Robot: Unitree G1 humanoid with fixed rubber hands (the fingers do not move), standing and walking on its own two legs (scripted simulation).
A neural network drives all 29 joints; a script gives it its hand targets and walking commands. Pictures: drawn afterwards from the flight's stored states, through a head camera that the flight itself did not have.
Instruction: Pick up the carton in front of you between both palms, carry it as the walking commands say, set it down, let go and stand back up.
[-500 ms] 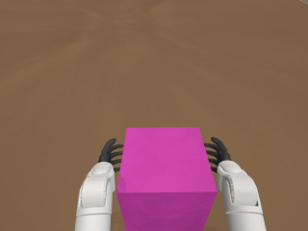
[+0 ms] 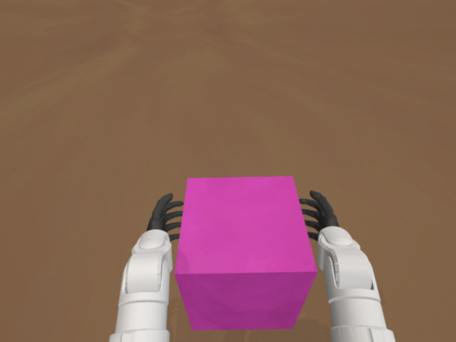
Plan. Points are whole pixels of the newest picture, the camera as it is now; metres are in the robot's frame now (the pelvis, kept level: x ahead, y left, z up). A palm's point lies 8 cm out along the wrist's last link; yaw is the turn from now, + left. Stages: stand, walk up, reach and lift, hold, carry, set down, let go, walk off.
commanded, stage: carry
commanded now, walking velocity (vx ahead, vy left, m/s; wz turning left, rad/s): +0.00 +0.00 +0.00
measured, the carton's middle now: (241, 255) +0.29 +0.00 -0.06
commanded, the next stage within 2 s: hold in 0.58 s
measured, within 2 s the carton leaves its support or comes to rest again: neither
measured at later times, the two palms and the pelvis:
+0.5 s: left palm (164, 236) +0.28 +0.14 +0.04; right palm (333, 233) +0.28 -0.16 +0.04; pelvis +0.00 -0.01 +0.00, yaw +0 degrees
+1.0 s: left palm (177, 225) +0.31 +0.12 +0.03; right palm (344, 244) +0.26 -0.17 +0.03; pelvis -0.02 +0.02 +0.01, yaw -10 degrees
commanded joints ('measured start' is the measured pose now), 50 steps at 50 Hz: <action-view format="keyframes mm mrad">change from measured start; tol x4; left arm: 1 -416 -858 -573 -67 -244 -31 -230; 29 -439 -887 -568 -44 -249 -30 -242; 30 -326 -897 -548 -73 -253 -32 -241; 31 -343 -828 -543 -116 -246 -51 -229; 38 -412 -853 -578 -78 -240 -89 -227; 42 -453 -886 -490 32 -178 -88 -227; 50 -747 -950 -236 388 -56 -168 -228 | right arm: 1 -415 864 567 -70 239 -30 227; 29 -437 894 566 -51 237 -26 236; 31 -325 878 520 12 204 -74 218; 34 -343 850 484 18 174 -106 198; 39 -434 883 518 30 204 -123 218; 43 -592 884 487 135 198 -126 268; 47 -757 865 350 329 117 -186 310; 50 -846 814 168 512 17 -256 322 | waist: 1 -1 6 -261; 29 1 3 -258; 30 -12 -132 -127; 33 -13 -63 -204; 38 -2 -30 -223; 44 45 -28 -77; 50 26 7 -19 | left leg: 1 238 81 -96 -24 238 5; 29 235 81 -83 -21 227 -6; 30 567 -210 -231 -37 352 17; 34 611 -187 -267 -76 445 -3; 38 564 -212 -239 -101 360 -29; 45 565 -211 -229 -112 46 -29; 50 564 -192 -230 -82 -109 -46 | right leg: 1 -40 -103 82 -106 291 -10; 29 -37 -108 78 -109 316 -22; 30 -177 54 326 -218 643 -33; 32 -55 84 297 -194 675 -6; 33 -73 95 296 -199 689 1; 34 -58 98 295 -229 629 0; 38 33 105 280 -238 620 18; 40 13 105 275 -252 543 23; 46 -235 114 257 -262 66 -27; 50 -373 128 242 -207 -69 -63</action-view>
